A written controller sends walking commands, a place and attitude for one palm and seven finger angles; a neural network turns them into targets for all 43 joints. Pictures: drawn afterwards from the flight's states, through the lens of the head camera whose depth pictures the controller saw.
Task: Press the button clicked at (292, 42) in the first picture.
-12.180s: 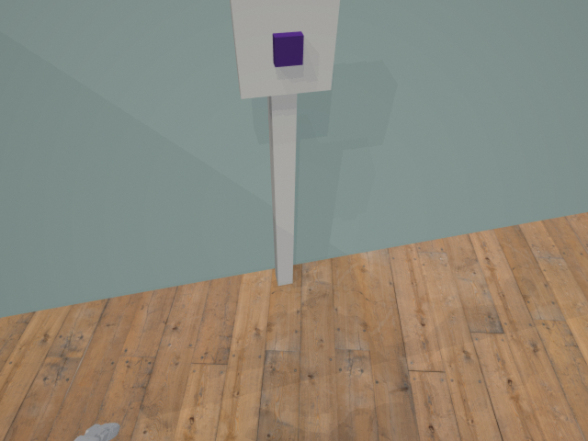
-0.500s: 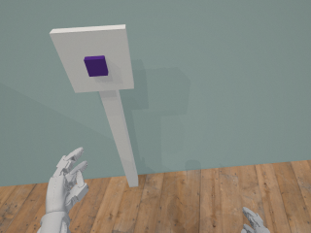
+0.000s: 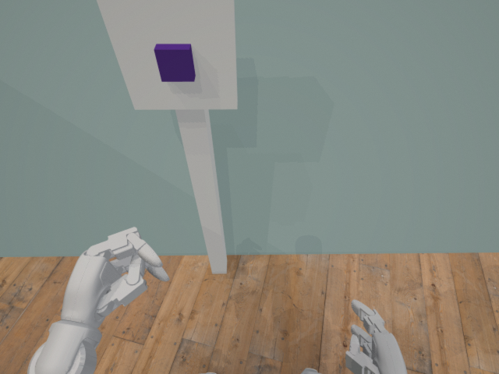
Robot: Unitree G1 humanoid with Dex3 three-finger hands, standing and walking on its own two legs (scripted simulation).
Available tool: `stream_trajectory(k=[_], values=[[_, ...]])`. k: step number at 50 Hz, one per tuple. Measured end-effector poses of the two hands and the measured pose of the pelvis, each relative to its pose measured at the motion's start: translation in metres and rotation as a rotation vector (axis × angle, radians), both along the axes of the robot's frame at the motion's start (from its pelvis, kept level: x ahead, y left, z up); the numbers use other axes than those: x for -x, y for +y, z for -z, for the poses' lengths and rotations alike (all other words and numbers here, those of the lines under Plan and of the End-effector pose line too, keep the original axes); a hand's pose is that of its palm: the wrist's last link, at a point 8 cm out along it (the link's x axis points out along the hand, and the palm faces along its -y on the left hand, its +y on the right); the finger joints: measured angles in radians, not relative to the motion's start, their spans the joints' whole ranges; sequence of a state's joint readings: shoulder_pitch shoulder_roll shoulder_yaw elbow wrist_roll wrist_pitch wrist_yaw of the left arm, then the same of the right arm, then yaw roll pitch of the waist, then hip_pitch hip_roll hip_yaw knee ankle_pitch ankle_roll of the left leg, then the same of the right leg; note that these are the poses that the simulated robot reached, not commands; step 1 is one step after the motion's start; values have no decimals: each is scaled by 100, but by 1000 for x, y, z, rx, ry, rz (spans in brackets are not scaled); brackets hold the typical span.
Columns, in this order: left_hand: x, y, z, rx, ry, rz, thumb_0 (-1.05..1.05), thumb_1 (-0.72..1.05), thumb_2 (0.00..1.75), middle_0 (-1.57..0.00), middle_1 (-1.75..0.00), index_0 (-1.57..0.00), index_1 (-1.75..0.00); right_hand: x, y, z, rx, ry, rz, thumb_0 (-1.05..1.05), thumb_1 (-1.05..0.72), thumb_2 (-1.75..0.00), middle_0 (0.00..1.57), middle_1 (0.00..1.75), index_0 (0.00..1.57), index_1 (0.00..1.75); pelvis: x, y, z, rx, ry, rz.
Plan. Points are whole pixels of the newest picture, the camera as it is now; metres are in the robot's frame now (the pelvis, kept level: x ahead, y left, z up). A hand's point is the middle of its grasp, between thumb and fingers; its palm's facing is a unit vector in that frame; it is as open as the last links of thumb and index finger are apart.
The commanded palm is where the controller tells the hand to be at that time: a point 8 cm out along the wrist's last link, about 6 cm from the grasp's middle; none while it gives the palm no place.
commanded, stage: raise the hand and make a fist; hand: left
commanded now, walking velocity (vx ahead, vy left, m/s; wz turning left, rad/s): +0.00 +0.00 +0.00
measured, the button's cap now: (176, 62) +0.55 +0.17 +0.22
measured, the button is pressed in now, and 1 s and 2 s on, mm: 0 0 0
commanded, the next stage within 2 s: aim a knuckle at the button in 1.26 s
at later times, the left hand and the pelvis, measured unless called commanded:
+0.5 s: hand (92, 233) +0.25 +0.21 +0.16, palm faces +0.11 -0.99 -0.10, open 3.1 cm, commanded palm +0.21 +0.26 +0.17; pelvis +0.03 +0.01 +0.03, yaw +0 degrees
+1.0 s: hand (74, 185) +0.27 +0.21 +0.23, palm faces +0.10 -0.99 -0.07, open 3.1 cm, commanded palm +0.22 +0.26 +0.22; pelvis +0.02 +0.00 +0.04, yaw +0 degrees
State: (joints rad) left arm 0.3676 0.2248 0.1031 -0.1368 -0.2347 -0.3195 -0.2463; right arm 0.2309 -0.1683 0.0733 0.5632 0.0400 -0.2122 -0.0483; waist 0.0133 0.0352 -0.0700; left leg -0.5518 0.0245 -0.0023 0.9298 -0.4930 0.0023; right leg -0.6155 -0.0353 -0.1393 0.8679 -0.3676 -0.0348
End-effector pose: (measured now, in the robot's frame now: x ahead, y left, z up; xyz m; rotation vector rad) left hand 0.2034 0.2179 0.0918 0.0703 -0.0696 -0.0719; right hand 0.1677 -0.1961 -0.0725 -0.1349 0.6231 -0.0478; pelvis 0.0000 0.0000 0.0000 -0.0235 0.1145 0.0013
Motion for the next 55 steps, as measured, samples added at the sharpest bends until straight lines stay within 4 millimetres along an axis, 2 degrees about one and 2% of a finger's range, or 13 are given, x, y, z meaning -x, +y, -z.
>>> stream_trajectory(k=[4,8,12,17,21,28,33,38,46,49,55], values=[[-7,10,4,34,157,-54,2,90,90,-109,-127,-109,-127,22,-4,-3,-11,46,94,2,-90,-90,21,30,20,30,-8,6,-10,-10,-15,26],[4,34,-13,14,111,-212,2,90,90,-119,-137,-119,-137,27,-15,-10,31,54,101,2,-90,-90,21,30,20,30,-15,10,-15,-9,-23,31],[12,46,-33,-18,4,-262,2,91,90,-124,-144,-124,-144,17,-23,-16,84,33,44,2,-90,-90,20,30,20,30,-17,13,-16,-1,-29,13],[-1,34,-39,-1,-14,-155,2,91,90,-128,-148,-128,-147,-7,-26,-29,114,-47,22,2,-90,-90,20,30,20,30,-19,17,-19,4,-45,0],[-14,34,-48,-21,12,-125,2,90,90,-129,-149,-129,-149,-26,-20,-45,98,-127,34,2,-90,-90,20,30,20,30,-26,16,-24,2,-62,6],[-22,53,-87,-17,-78,-206,2,90,90,-130,-150,-130,-149,-50,-2,-60,49,-194,-21,2,-90,-90,20,30,20,30,-33,14,-32,1,-100,2],[-28,49,-99,-17,-47,-176,2,90,90,-130,-150,-130,-150,-54,5,-58,32,-172,-56,2,-90,-90,20,30,20,30,-32,12,-36,-2,-121,-3],[-33,50,-106,-32,-2,-171,2,90,90,-130,-150,-130,-150,-51,4,-56,28,-142,-52,2,-90,-90,21,30,20,30,-31,7,-39,-8,-138,-2],[-38,56,-141,-30,-94,-207,2,90,90,-130,-150,-130,-150,-44,-9,-55,36,-128,-42,2,-90,-90,21,30,20,30,-27,0,-43,-12,-167,-3],[-40,50,-139,-10,-69,-178,2,90,90,-130,-150,-130,-150,-42,-15,-56,33,-130,-27,2,-90,-90,20,30,20,30,-25,-2,-44,-14,-171,-1],[-34,39,-116,1,45,-172,2,90,90,-130,-150,-130,-150,-38,-27,-60,40,-138,-1,2,-90,-90,20,30,20,30,-20,-7,-44,-19,-177,11]])
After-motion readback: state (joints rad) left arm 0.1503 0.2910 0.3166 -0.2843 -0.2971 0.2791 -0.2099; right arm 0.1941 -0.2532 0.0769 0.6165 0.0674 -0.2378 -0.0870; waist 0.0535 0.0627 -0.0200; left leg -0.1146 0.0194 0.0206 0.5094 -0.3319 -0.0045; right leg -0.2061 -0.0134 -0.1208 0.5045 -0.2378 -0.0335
